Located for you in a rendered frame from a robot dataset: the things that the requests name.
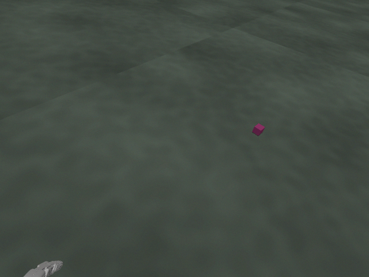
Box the left robot hand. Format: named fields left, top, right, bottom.
left=24, top=261, right=63, bottom=277

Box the small box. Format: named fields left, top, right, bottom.
left=252, top=124, right=265, bottom=136

